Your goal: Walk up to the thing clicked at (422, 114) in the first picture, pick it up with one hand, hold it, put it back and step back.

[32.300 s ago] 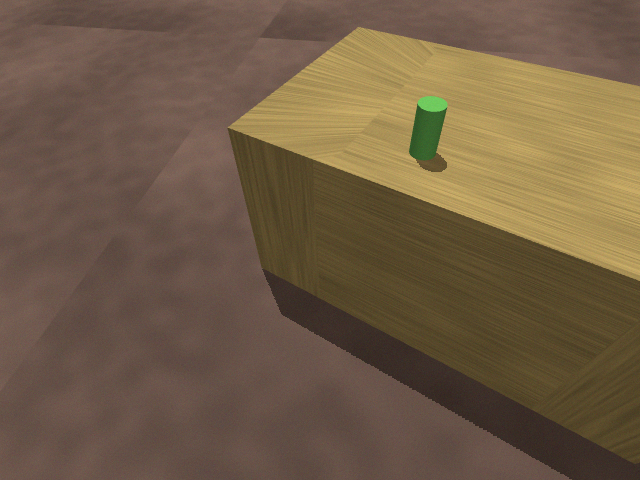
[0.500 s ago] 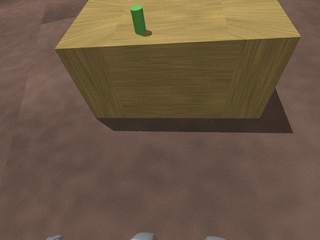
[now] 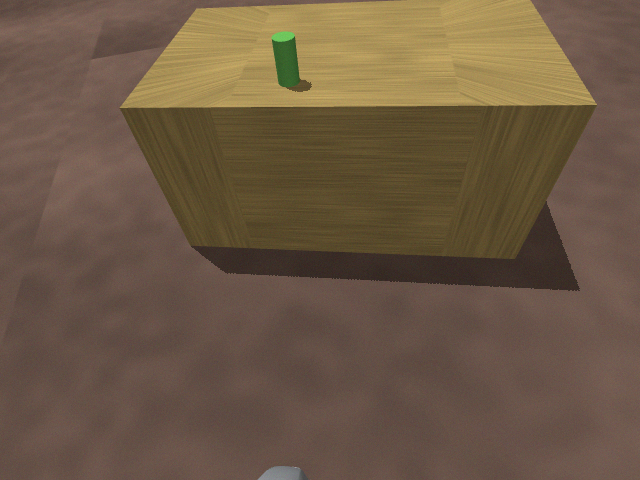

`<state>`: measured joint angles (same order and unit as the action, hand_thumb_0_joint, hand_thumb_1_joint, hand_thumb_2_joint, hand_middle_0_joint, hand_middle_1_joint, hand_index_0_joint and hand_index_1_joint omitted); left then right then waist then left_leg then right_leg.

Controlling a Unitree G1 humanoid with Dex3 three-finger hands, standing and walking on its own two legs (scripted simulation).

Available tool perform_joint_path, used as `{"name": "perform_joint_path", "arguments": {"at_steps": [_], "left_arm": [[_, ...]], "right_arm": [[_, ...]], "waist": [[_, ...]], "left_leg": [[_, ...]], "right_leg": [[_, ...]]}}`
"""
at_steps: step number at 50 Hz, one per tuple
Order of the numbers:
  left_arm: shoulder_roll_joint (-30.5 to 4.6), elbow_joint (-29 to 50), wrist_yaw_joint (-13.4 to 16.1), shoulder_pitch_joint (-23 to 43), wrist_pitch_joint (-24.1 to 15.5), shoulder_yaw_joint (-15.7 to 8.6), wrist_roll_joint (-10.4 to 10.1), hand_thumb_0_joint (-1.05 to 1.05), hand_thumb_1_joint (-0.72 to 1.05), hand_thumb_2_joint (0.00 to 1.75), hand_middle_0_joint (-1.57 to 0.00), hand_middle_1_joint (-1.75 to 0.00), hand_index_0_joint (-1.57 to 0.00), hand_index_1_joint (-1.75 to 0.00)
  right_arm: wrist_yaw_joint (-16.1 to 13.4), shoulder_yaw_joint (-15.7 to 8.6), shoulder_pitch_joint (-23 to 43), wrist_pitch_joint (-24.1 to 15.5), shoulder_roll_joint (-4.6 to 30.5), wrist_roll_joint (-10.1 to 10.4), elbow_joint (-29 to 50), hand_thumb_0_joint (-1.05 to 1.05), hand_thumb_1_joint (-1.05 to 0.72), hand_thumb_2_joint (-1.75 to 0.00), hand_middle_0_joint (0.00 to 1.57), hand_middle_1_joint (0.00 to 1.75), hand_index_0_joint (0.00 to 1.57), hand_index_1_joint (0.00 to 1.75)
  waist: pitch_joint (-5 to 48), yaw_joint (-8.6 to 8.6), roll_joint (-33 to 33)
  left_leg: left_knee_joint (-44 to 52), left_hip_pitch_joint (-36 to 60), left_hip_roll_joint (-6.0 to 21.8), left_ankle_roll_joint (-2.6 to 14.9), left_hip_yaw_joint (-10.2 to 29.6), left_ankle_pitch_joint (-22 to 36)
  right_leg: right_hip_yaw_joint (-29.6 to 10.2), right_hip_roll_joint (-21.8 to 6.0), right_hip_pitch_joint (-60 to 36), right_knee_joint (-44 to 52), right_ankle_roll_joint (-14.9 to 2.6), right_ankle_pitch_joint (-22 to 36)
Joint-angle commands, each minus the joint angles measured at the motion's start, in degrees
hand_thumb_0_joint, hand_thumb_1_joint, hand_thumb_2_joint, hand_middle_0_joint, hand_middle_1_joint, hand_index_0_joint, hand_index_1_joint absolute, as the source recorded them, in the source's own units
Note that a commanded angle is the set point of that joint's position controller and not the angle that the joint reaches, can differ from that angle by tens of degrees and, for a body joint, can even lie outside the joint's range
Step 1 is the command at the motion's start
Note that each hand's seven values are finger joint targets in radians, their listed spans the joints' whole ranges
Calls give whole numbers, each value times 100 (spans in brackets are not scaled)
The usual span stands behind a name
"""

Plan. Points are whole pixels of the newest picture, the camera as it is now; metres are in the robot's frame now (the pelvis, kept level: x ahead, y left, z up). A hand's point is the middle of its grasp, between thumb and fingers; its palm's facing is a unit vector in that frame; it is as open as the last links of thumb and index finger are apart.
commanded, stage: step back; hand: left
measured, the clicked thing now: (286, 60) +1.17 +0.17 -0.05
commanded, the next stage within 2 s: stand in 0.42 s
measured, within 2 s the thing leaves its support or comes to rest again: neither
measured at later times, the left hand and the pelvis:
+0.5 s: hand (146, 470) +0.15 +0.29 -0.15, palm faces -0.03 -0.93 -0.36, open 7.4 cm; pelvis +0.04 +0.04 +0.00, yaw -1 degrees
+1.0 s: hand out of the picture +0.11 +0.27 -0.14, palm faces -0.05 -0.94 -0.34, open 7.4 cm; pelvis +0.03 +0.02 +0.02, yaw -1 degrees
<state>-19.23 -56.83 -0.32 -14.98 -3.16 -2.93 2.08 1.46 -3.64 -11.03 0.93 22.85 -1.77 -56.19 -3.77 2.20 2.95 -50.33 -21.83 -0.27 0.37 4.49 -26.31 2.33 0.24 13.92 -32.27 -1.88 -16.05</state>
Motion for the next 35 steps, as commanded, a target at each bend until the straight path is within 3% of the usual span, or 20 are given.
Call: {"name": "perform_joint_path", "arguments": {"at_steps": [1,3,5,6,7,8,9,10,11,12,14,16,17,19,21,23,29,33,35], "left_arm": [[-1766,469,127,381,-149,-446,-6,0,90,90,-20,-30,-20,-30],[-1712,508,122,554,-103,-378,-36,0,90,90,-20,-30,-20,-30],[-1612,518,121,640,-18,-297,-124,0,90,90,-20,-30,-20,-30],[-1478,537,123,596,13,-249,-148,0,90,90,-20,-30,-20,-30],[-1333,560,131,522,37,-201,-178,0,90,90,-20,-30,-20,-30],[-1167,618,131,435,61,-146,-217,0,90,90,-20,-30,-20,-30],[-1181,502,154,391,150,-140,-267,0,90,90,-20,-30,-20,-30],[-1316,363,173,417,182,-163,-227,0,90,90,-20,-30,-20,-30],[-1327,293,170,493,170,-155,-202,0,90,90,-20,-30,-20,-30],[-1291,235,149,455,159,-140,-195,0,90,90,-20,-30,-20,-30],[-1432,140,143,322,111,-186,-180,0,90,90,-20,-30,-20,-30],[-1512,57,177,364,84,-220,-178,0,90,90,-20,-30,-20,-30],[-1602,77,167,541,78,-218,-161,0,90,90,-20,-30,-20,-30],[-1551,98,156,821,87,-175,-170,0,90,90,-20,-30,-20,-30],[-1245,-63,113,831,114,-11,-216,0,90,90,-20,-30,-20,-30],[-1285,-128,102,900,104,-2,-216,0,90,90,-20,-30,-20,-30],[-1343,-280,77,1179,98,37,-187,0,90,90,-20,-30,-20,-30],[-1336,-367,78,1259,66,46,-180,0,90,90,-20,-30,-20,-30],[-1368,-404,73,1290,55,46,-193,0,90,90,-20,-30,-20,-30]], "right_arm": [[-62,-202,-32,-125,867,3,326,0,-90,-90,20,30,20,30],[-74,-188,30,-149,799,10,299,0,-90,-90,20,30,20,30],[-122,-185,-89,-211,726,21,177,0,-90,-90,20,30,20,30],[-165,-210,-115,-240,762,10,127,0,-90,-90,20,30,20,30],[-207,-229,-162,-273,908,-8,98,0,-90,-90,20,30,20,30],[-245,-274,-142,-312,1181,-45,138,0,-90,-90,20,30,20,30],[-244,-266,274,-306,1453,15,258,0,-90,-90,20,30,20,30],[-220,-261,536,-280,1468,65,267,0,-90,-90,20,30,20,30],[-213,-226,669,-248,1365,42,216,0,-90,-90,20,30,20,30],[-211,-169,757,-225,1257,27,220,0,-90,-90,20,30,20,30],[-228,-110,881,-223,1132,65,237,0,-90,-90,20,30,20,30],[-231,-67,880,-225,983,111,173,0,-90,-90,20,30,20,30],[-227,-63,777,-214,919,131,135,0,-90,-90,20,30,20,30],[-232,-72,795,-209,915,113,8,0,-90,-90,20,30,20,30],[-203,-19,732,-286,1058,138,-100,0,-90,-90,20,30,20,30],[-178,-24,824,-336,1052,129,-159,0,-90,-90,20,30,20,30],[-147,32,1004,-321,915,152,-290,0,-90,-90,20,30,20,30],[-145,32,1081,-321,915,153,-353,0,-90,-90,20,30,20,30],[-130,64,1045,-309,856,157,-401,0,-90,-90,20,30,20,30]], "waist": [[134,-72,-996],[256,-122,-1221],[476,-256,-1098],[586,-297,-971],[800,-272,-614],[1060,-216,59],[1008,-102,300],[871,-91,461],[682,-53,427],[585,31,427],[605,32,367],[788,-8,243],[867,-114,53],[843,-181,-93],[840,-172,-4],[867,-150,-83],[685,-221,-237],[817,-228,-270],[643,-247,-320]], "left_leg": [[602,-116,272,-58,-130,115],[1159,397,206,-70,-456,317],[2151,1084,36,-52,-701,1332],[2466,1341,67,46,-594,1909],[2485,1541,411,182,-213,2626],[2643,1782,1254,465,808,3309],[2659,1363,1744,1044,1285,3030],[2678,867,1895,1275,1273,2797],[2718,661,1727,1131,1021,2621],[2667,641,1485,909,662,2495],[2252,633,1074,472,168,2980],[1932,481,871,293,-7,3107],[1987,595,753,243,-105,2871],[2190,1004,814,239,-86,2800],[2524,1188,898,268,143,2991],[2581,1282,945,247,142,3403],[2937,1607,838,111,-11,2919],[2979,1797,840,80,-96,3108],[3128,1728,787,37,-120,2742]], "right_leg": [[-1581,-1526,-22,1312,-810,146],[-1199,-1403,180,1031,-726,893],[-780,-1136,231,246,-500,2007],[-647,-989,199,-163,-329,2416],[-505,-795,148,-575,-147,2461],[-382,-422,443,-1081,53,1693],[-164,-69,375,-1014,151,1],[-183,-136,-23,-976,108,-1051],[-244,-181,-165,-656,80,-1064],[-255,-204,-206,-325,37,-683],[-376,-399,-498,101,28,1054],[-679,-600,-904,205,-69,1881],[-831,-722,-833,176,-158,2005],[-788,-723,-516,262,-118,1872],[-581,-587,-590,408,40,1668],[-582,-636,-788,527,84,1803],[-621,-713,-686,1102,107,1585],[-629,-783,-850,1269,123,1843],[-663,-789,-754,1443,135,1572]]}}
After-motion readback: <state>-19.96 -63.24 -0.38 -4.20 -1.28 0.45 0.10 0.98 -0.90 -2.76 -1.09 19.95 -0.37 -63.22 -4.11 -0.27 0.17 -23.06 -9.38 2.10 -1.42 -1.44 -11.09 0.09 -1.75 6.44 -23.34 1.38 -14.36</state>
